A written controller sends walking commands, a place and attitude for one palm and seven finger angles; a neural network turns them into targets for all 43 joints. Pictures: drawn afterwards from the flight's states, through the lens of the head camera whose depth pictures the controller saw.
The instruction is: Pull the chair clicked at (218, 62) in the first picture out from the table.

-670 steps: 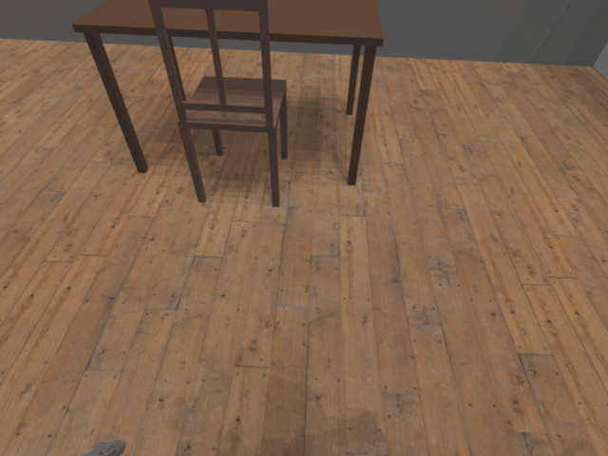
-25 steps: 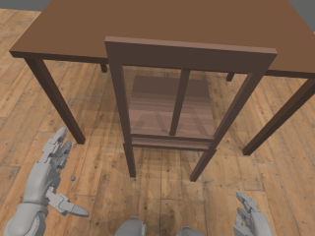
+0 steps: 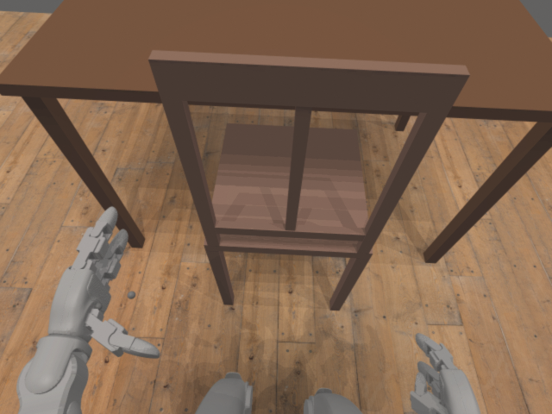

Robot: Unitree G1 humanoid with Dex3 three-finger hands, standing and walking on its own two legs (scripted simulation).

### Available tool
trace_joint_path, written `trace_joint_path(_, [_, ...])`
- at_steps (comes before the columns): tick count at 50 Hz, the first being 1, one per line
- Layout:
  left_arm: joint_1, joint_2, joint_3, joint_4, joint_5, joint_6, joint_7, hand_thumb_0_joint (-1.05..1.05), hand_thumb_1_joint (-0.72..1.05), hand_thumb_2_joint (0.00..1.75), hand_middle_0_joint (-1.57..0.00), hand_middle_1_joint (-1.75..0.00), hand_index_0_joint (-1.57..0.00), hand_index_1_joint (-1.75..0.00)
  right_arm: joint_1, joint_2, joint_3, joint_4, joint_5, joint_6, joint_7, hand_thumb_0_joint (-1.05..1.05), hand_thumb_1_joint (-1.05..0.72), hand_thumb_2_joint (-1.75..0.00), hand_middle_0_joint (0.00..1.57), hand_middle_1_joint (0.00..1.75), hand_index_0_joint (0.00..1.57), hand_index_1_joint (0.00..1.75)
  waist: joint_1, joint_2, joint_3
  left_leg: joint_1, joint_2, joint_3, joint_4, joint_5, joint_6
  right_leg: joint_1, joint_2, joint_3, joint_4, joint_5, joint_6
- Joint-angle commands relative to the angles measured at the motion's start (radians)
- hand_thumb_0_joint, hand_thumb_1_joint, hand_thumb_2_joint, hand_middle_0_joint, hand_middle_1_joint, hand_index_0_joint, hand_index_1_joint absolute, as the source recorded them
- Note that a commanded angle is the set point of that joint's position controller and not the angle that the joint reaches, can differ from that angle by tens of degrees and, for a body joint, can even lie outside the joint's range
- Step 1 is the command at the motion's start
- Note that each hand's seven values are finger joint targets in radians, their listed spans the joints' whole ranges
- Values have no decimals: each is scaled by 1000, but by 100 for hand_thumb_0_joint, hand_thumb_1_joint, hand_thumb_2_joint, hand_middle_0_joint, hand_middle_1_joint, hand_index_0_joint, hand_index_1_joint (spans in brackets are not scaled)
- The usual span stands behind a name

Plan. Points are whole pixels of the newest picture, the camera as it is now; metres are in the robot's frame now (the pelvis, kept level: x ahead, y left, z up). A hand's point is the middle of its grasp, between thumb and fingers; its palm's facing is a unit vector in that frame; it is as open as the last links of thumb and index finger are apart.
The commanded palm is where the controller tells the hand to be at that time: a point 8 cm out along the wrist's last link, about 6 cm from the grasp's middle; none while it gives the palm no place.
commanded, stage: aim the fingers beside a spindle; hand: left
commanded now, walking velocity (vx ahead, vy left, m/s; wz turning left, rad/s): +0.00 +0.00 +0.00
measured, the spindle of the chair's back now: (295, 179) +0.49 -0.01 +0.01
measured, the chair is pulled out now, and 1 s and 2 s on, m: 0.00 0.00 0.00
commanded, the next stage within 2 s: none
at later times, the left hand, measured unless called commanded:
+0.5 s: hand (154, 272) +0.31 +0.19 +0.01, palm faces -0.03 -1.00 -0.04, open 16.9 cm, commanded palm +0.29 +0.24 +0.02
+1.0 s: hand (178, 258) +0.34 +0.16 +0.00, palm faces -0.04 -1.00 -0.03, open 16.9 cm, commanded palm +0.32 +0.21 +0.00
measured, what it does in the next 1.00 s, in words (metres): stands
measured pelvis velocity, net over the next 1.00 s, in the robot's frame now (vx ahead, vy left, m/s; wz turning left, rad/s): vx -0.01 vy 0.02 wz -0.02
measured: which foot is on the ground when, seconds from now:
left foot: down 0.00-1.00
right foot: down 0.00-1.00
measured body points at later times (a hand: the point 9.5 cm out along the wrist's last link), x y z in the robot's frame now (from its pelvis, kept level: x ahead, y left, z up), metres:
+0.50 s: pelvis +0.00 +0.01 -0.01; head +0.09 +0.01 +0.43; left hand +0.30 +0.24 +0.02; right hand +0.15 -0.24 -0.11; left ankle +0.03 +0.10 -0.65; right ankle +0.00 -0.08 -0.65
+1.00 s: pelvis -0.01 +0.02 -0.03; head +0.09 +0.03 +0.41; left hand +0.33 +0.22 +0.00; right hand +0.13 -0.22 -0.13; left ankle +0.03 +0.10 -0.65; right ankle +0.00 -0.08 -0.65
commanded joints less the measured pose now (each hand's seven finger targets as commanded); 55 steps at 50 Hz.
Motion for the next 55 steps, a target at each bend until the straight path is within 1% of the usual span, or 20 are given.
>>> trace_joint_path(1, [-122,175,92,-210,-23,-74,-5,0,-50,30,-6,-8,-6,-8,-3,-136,-61,-137,6,-48,-8,0,-90,-90,20,30,20,30,6,33,-299,207,6,-33,-111,288,3,159,-50,150,-178,336,52])
trace_joint_path(4, [-120,145,62,-202,-21,-70,-1,0,-50,30,-6,-8,-6,-8,-4,-133,-63,-139,7,-44,-3,0,-90,-90,20,30,20,30,1,17,-293,217,6,-32,-113,299,3,141,-49,139,-170,356,56])
trace_joint_path(6, [-124,145,76,-157,-22,-62,8,0,-50,30,-6,-8,-6,-8,0,-135,-63,-135,5,-37,-1,0,-90,-90,20,30,20,30,-3,-27,-267,172,6,-31,-106,275,4,138,-48,143,-170,340,59])
trace_joint_path(9, [-183,126,53,-119,-11,-66,14,0,-50,30,-6,-8,-6,-8,-3,-138,-62,-130,5,-30,0,0,-90,-90,20,30,20,30,-15,-25,-228,139,6,-27,-95,229,4,91,-51,149,-169,282,57])
trace_joint_path(14, [-209,149,69,-155,-1,-97,35,0,-50,30,-6,-8,-6,-8,6,-140,-67,-134,-1,-28,5,0,-90,-90,20,30,20,30,2,0,-313,177,6,-31,-89,267,4,108,-48,142,-140,317,51])
trace_joint_path(15, [-229,134,41,-164,6,-101,36,0,-50,30,-6,-8,-6,-8,4,-139,-65,-134,-4,-28,6,0,-90,-90,20,30,20,30,-5,13,-322,179,6,-30,-82,279,6,105,-48,143,-133,333,52])
trace_joint_path(20, [-335,137,36,-93,22,-97,52,0,-50,30,-6,-8,-6,-8,6,-143,-63,-114,-5,-16,4,0,-90,-90,20,30,20,30,-25,-1,-284,148,9,-38,-65,225,6,35,-42,139,-127,255,49])
trace_joint_path(22, [-330,135,46,-53,22,-89,53,0,-50,30,-6,-8,-6,-8,4,-144,-62,-116,-5,-9,6,0,-90,-90,20,30,20,30,-16,-13,-290,126,8,-36,-66,212,3,43,-45,140,-123,243,48])
trace_joint_path(25, [-377,120,23,-54,31,-82,55,0,-50,30,-6,-8,-6,-8,6,-146,-63,-119,-4,-1,8,0,-90,-90,20,30,20,30,-13,37,-326,174,10,-46,-70,242,0,19,-42,122,-103,261,41])
trace_joint_path(29, [-369,87,-19,-97,40,-81,81,0,-50,30,-6,-8,-6,-8,12,-145,-68,-131,-8,9,16,0,-90,-90,20,30,20,30,-9,46,-376,257,17,-68,-80,306,-9,-7,-40,99,-87,292,41])
trace_joint_path(32, [-398,63,-45,-69,56,-80,104,0,-50,30,-6,-8,-6,-8,15,-144,-66,-126,-11,22,21,0,-90,-90,20,30,20,30,-23,17,-348,239,20,-78,-74,296,-11,-40,-39,92,-77,277,41])
trace_joint_path(36, [-416,69,-27,-23,78,-89,143,0,-50,30,-6,-8,-6,-8,14,-145,-66,-123,-17,42,27,0,-90,-90,20,30,20,30,-13,10,-327,203,19,-80,-71,263,-16,-64,-38,88,-61,242,36])
trace_joint_path(38, [-428,45,-53,-18,85,-94,152,0,-50,30,-6,-8,-6,-8,9,-142,-66,-128,-19,52,33,0,-90,-90,20,30,20,30,-16,6,-344,204,18,-79,-66,255,-15,-70,-40,88,-57,237,36])
trace_joint_path(39, [-441,57,-40,2,90,-94,158,0,-50,30,-6,-8,-6,-8,13,-143,-67,-126,-17,59,32,0,-90,-90,20,30,20,30,-18,-19,-329,188,19,-80,-65,243,-15,-73,-38,88,-56,230,36])
trace_joint_path(42, [-524,38,-74,-19,103,-110,168,0,-50,30,-6,-8,-6,-8,10,-141,-66,-123,-19,67,35,0,-90,-90,20,30,20,30,-25,43,-350,221,22,-95,-60,236,-22,-112,-39,87,-44,206,33])
trace_joint_path(46, [-565,29,-91,-27,109,-124,182,0,-50,30,-6,-8,-6,-8,15,-144,-69,-115,-23,73,33,0,-90,-90,20,30,20,30,-30,41,-398,252,26,-106,-49,258,-23,-126,-38,85,-34,213,34])
trace_joint_path(48, [-583,4,-114,3,111,-119,187,0,-50,30,-6,-8,-6,-8,17,-142,-68,-108,-21,80,35,0,-90,-90,20,30,20,30,-42,27,-383,247,28,-111,-45,250,-23,-141,-37,82,-36,209,35])
trace_joint_path(53, [-601,8,-99,99,129,-105,209,0,-50,30,-6,-8,-6,-8,20,-145,-68,-100,-23,102,40,0,-90,-90,20,30,20,30,-37,-6,-363,186,24,-107,-39,202,-20,-157,-37,82,-27,176,34])
trace_joint_path(54, [-628,-6,-116,126,134,-102,211,0,-50,30,-6,-8,-6,-8,18,-143,-65,-99,-22,108,41,0,-90,-90,20,30,20,30,-48,-7,-335,166,23,-105,-37,178,-17,-169,-38,82,-30,159,35])
trace_joint_path(55, [-643,37,-74,127,135,-107,218,0,-50,30,-6,-8,-6,-8,21,-147,-67,-97,-21,110,39,0,-90,-90,20,30,20,30,-38,-5,-346,160,21,-103,-34,183,-18,-162,-36,84,-26,162,32])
